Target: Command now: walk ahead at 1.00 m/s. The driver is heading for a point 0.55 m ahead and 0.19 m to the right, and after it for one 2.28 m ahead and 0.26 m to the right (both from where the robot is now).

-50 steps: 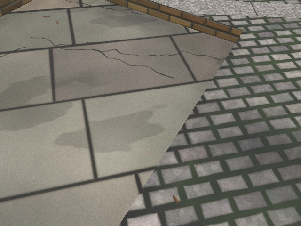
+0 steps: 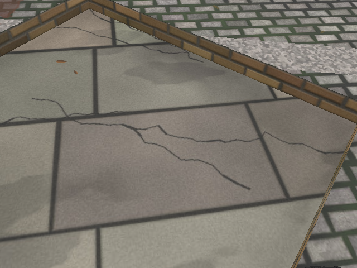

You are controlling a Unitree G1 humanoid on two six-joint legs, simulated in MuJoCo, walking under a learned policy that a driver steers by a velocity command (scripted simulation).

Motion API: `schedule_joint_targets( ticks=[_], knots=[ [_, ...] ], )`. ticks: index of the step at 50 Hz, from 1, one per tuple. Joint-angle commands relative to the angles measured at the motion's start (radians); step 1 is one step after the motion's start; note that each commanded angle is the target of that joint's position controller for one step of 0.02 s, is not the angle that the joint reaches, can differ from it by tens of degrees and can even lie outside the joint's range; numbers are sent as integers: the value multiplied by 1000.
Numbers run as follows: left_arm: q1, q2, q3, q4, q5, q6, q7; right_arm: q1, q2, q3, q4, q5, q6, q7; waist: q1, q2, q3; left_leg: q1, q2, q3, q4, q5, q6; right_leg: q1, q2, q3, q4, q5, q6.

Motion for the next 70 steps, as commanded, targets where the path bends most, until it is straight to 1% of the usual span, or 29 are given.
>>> schedule_joint_targets(
  ticks=[1, 2, 3, 4, 5, 6, 8, 12, 14, 18, 22, 23, 24, 25, 26, 28, 34, 40, 43, 44, 45, 47, 49, 53, 60, 62, 63, 65, 70],
  knots=[
    [-54, 189, 41, -43, 4, 11, -12, 241, -165, -64, 34, -5, -4, -10, -142, -63, 64, 227, -19, 71, 12, -154, 19, -101, -241, 148, 186, 1013, -181],
    [-110, 201, 42, -36, 2, 8, -29, 458, -208, -90, 89, -14, -4, -23, -270, -33, -30, 536, -68, 141, -15, -160, 47, -235, -187, 108, 501, 1137, -149],
    [-104, 121, 32, -26, -6, -18, -38, 641, -235, -89, 157, -37, -4, -31, -349, 179, -92, 878, -4, 63, 60, -39, 110, -589, -46, 74, 1078, 613, -84],
    [87, -40, -13, -43, -30, -59, -50, 621, -232, -56, 146, -77, -9, -20, -188, 526, -219, 1131, 95, -196, 313, 224, 155, -957, 70, 265, 1418, 41, -110],
    [90, -4, -28, -96, -86, -92, -51, 718, -246, -78, 170, -63, -2, -12, -243, 560, -463, 1268, 242, -499, 67, -145, 279, -1055, 92, 331, 1478, 96, -128],
    [-68, 24, -25, -155, -131, -96, -36, 673, -223, -83, 202, -36, -4, -23, -221, 309, -380, 1182, 356, -753, -198, -726, 324, -1223, 2, 244, 1352, 222, -123],
    [-292, 23, -32, -186, -75, -55, -7, 433, -66, -26, 174, -50, -33, -42, -174, -119, -105, 731, 337, -595, -208, -701, 254, -1187, -124, 172, 1276, 371, -119],
    [-304, 17, -18, -243, -55, 28, -46, 136, 16, 23, 149, -55, -51, -61, 17, -5, 183, 99, 151, -40, -336, -574, 38, -962, -231, 257, 693, 598, -143],
    [-326, 33, -1, -240, 0, 18, -56, 154, -55, 6, 138, -74, -68, -92, -4, 53, 138, -5, 11, 208, -403, -474, 32, -656, -167, 111, 392, 922, -110],
    [-465, 6, -3, -257, -21, 3, -92, 349, -140, -39, 181, -30, -49, -128, -78, -96, 163, 532, 57, 271, -415, -47, 6, -775, -89, 11, 57, 967, -185],
    [-289, 139, 66, -249, -48, 20, -119, 297, -206, -68, 124, -56, 14, -133, 74, 77, -7, 759, 117, 305, 40, 816, -20, -513, 41, -110, 65, 719, -257],
    [-22, 227, 106, -171, -35, 33, -113, 217, -209, -71, 85, -44, 21, -125, 197, 51, -110, 627, 78, 291, 352, 775, -26, -185, 60, -66, -12, 763, -289],
    [83, 254, 114, -119, -17, 47, -94, 153, -129, -52, 45, -38, 4, -115, 201, -155, -84, 313, -81, 250, 788, -47, -75, 39, -6, 130, -62, 801, -313],
    [-32, 287, 106, -173, 13, 29, -97, 307, 65, 2, -29, -30, -44, -86, -32, -489, -169, -127, -286, 39, 1166, -911, -115, 280, -212, 728, -185, 768, -535],
    [-61, 236, 97, -205, 22, 12, -98, 255, -42, -9, -69, 1, -94, -78, 13, -360, -275, -223, -253, -131, 1189, -882, -53, 327, -278, 964, -396, 601, -554],
    [-163, 152, 75, -226, 0, -15, -103, 98, -91, -27, -111, -1, -106, -92, -62, 14, -48, -193, -170, -107, 997, -752, -25, 12, -220, 768, -419, 810, -432],
    [-252, 217, 98, -295, -15, 10, -25, -38, -63, -35, -215, -44, -38, -109, -119, -11, 14, 100, -165, -2, 394, -602, -142, -489, -11, 409, -351, 1428, -333],
    [-192, 147, 95, -286, -17, 98, 16, -95, -84, -55, -238, -12, -21, -91, -55, -162, -103, 305, -272, -22, -30, -184, -159, -437, 56, 471, -185, 920, -158],
    [-214, 41, 53, -309, 7, 72, 6, 123, -121, -60, -175, -66, -42, -91, -131, -129, -243, 558, -81, -115, -113, 131, -45, -335, 79, 372, 222, 751, -104],
    [-60, -30, 30, -305, 26, 69, 0, 122, -135, -50, -181, -92, -42, -91, -56, 152, -315, 783, 157, -440, -38, 657, 115, -550, 182, 340, 544, 56, -55],
    [149, 54, 32, -254, -2, 67, -23, 119, -112, -39, -147, -87, -47, -76, 35, 244, -426, 823, 323, -784, -45, 303, 302, -616, 109, 424, 645, 100, -44],
    [-137, 200, 66, -260, 21, 95, -26, 38, -70, -37, -198, -40, -15, -61, -72, 16, -238, 647, 112, -610, -113, -151, 229, -692, 33, 258, 672, 252, 10],
    [-292, 183, 69, -320, 41, 102, -16, 42, -166, -62, -207, -15, 25, -65, -79, -70, -111, 466, 20, -549, -174, -326, 176, -699, 48, 224, 587, 317, 13],
    [-319, 85, 44, -312, 17, 88, -3, 93, -163, -78, -200, -17, 59, -79, -61, 34, -111, 399, -83, -457, -208, -345, 110, -546, 74, 184, 175, 278, -15],
    [-353, 129, 60, -290, 0, 67, -25, 127, -186, -111, -221, 6, 107, -116, -54, 119, -108, 289, -107, -549, -263, -705, 59, -305, 72, 227, -219, 536, -66],
    [-292, 183, 80, -275, 14, 63, -24, 156, -144, -98, -227, 9, 116, -118, -36, 42, -139, 123, -191, -470, -115, -902, -15, -79, -103, 309, -364, 585, -143],
    [-303, 241, 86, -282, 50, 64, -24, 150, -111, -90, -252, 23, 114, -120, -51, -214, -122, -41, -304, -248, 153, -960, -46, -76, -324, 538, -428, 583, -267],
    [-457, 155, 66, -326, 64, 52, -12, 225, -222, -122, -224, -4, 102, -107, -122, -228, -57, -71, -222, -131, 519, -832, -108, -224, -389, 507, -431, 759, -293],
    [-453, 132, 51, -324, 26, 61, 7, 217, -142, -87, -230, -1, 132, -98, -94, -153, 17, -146, -131, -9, 732, -655, -176, -227, -255, 218, -414, 918, -263]
  ],
)
Velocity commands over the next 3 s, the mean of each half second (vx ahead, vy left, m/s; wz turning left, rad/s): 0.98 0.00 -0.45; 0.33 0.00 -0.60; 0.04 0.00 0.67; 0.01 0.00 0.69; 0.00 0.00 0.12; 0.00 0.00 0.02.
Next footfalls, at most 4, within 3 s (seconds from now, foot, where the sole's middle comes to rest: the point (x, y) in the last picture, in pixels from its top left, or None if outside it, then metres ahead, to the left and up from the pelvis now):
0.06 left None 0.23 0.15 -0.82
0.46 right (211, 241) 0.65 -0.08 -0.82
0.86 left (213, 175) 0.98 -0.09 -0.82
1.22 right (245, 205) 0.84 -0.23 -0.82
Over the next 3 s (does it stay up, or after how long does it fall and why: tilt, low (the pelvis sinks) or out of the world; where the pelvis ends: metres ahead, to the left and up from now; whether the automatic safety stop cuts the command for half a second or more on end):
stays up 0.92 -0.10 -0.05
